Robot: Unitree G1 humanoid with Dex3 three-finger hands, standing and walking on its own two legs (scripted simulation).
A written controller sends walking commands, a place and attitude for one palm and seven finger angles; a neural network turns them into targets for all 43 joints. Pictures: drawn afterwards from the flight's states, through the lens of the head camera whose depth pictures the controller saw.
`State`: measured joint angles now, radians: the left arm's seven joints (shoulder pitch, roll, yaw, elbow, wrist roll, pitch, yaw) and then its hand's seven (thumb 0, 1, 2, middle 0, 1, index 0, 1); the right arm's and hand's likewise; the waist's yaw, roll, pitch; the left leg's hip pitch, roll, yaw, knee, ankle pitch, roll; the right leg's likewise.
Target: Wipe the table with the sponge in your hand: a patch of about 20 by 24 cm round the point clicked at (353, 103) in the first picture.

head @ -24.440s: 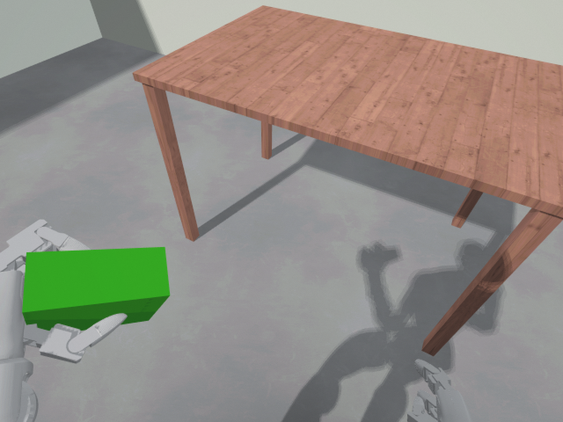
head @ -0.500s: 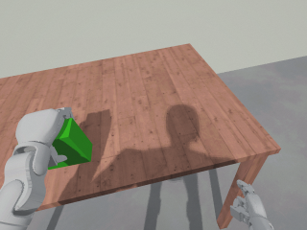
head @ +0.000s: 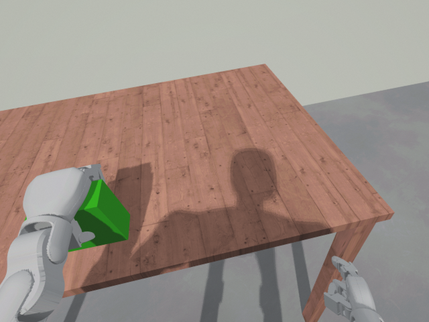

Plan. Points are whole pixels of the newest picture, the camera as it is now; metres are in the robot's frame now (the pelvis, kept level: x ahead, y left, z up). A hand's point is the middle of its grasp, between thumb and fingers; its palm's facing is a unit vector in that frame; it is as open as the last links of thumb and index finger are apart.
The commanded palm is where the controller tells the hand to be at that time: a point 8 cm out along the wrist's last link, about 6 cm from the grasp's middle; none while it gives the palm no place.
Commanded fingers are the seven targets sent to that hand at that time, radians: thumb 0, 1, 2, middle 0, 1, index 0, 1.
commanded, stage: move the sponge above the wiping area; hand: left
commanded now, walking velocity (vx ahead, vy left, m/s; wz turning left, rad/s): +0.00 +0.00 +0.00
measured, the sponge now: (90, 223) +0.23 +0.28 +0.09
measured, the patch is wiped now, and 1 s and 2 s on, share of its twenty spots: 0.00 0.00 0.00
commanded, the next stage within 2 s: lower the sponge onto the table in 0.94 s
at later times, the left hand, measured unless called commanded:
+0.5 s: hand (80, 202) +0.24 +0.28 +0.15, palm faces +0.09 -0.05 -0.99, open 9.5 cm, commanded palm +0.20 +0.27 +0.21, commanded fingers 0.00 0.10 1.30 -1.20 -1.60 -1.20 -1.60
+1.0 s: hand (77, 201) +0.24 +0.28 +0.15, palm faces +0.12 -0.05 -0.99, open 9.5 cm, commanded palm +0.20 +0.27 +0.22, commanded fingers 0.00 0.10 1.30 -1.20 -1.60 -1.20 -1.60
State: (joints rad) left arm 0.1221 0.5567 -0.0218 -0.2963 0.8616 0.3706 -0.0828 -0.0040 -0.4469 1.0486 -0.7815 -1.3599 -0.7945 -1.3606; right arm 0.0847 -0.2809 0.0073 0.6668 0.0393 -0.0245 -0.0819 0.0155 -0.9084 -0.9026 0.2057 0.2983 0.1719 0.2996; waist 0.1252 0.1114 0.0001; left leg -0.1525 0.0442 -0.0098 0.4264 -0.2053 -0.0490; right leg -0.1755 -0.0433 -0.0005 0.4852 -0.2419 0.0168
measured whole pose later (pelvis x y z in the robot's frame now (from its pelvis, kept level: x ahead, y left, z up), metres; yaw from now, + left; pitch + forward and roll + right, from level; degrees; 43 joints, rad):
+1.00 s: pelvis +0.00 +0.00 +0.00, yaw +0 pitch -4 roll +1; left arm 0.08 0.57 -0.02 -0.29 0.86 0.36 -0.10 0.00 -0.45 1.05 -0.78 -1.36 -0.79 -1.36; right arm 0.07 -0.28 0.01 0.69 0.04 -0.03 -0.10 0.02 -0.91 -0.90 0.21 0.30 0.15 0.29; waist 0.13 0.11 0.00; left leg -0.15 0.04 -0.01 0.42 -0.20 -0.05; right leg -0.17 -0.05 0.00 0.48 -0.23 0.02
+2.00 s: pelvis +0.00 +0.00 +0.00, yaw +0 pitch -4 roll +1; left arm 0.13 0.54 -0.03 -0.25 0.88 0.33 -0.07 0.00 -0.45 1.05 -0.78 -1.36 -0.79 -1.36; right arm 0.08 -0.27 0.01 0.68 0.03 -0.03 -0.09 0.02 -0.91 -0.90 0.21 0.30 0.15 0.28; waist 0.13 0.11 0.00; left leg -0.16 0.05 -0.02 0.43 -0.20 -0.05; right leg -0.17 -0.04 -0.01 0.48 -0.24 0.01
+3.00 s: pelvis +0.00 +0.00 +0.00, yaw +1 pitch -3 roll +0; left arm 0.01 0.51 -0.05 -0.02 0.93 0.28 -0.05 -0.02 -0.46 1.06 -0.79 -1.36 -0.80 -1.36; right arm 0.08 -0.27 0.02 0.69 0.04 -0.04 -0.11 0.02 -0.91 -0.90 0.21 0.30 0.20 0.31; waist 0.12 0.10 -0.01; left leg -0.19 0.05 -0.04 0.45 -0.21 -0.04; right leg -0.19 -0.04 -0.02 0.48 -0.24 0.01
